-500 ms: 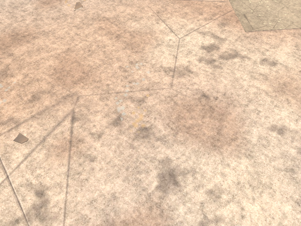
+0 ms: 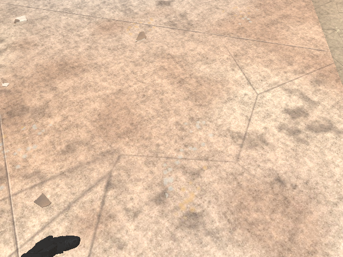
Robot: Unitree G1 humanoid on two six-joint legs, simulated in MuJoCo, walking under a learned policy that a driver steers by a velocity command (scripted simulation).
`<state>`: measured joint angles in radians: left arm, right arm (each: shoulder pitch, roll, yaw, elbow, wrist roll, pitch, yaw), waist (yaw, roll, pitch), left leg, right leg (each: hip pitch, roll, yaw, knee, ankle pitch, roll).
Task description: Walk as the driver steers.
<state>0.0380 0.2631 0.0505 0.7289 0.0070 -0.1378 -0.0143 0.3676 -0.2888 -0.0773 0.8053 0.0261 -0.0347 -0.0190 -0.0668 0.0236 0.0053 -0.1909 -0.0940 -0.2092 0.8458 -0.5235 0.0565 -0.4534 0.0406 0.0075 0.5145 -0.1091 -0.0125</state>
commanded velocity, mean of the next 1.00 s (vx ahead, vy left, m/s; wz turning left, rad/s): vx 0.50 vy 0.00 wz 0.20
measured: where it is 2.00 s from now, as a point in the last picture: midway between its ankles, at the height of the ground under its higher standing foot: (136, 136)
